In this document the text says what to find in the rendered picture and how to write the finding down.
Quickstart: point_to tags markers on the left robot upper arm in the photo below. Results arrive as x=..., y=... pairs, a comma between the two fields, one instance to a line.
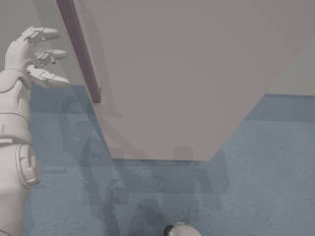
x=19, y=171

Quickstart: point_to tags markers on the robot right shin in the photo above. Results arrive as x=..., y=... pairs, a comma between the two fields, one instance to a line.
x=179, y=224

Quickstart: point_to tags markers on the fridge door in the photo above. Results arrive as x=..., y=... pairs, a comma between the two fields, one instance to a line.
x=178, y=77

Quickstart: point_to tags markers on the handle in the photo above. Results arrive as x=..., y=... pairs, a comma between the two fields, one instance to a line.
x=73, y=27

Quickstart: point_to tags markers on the left robot forearm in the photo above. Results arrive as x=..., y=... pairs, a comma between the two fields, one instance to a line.
x=15, y=113

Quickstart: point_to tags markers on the robot right thigh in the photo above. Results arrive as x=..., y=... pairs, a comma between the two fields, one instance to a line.
x=184, y=230

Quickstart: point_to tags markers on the left robot hand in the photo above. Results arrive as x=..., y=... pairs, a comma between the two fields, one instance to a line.
x=20, y=57

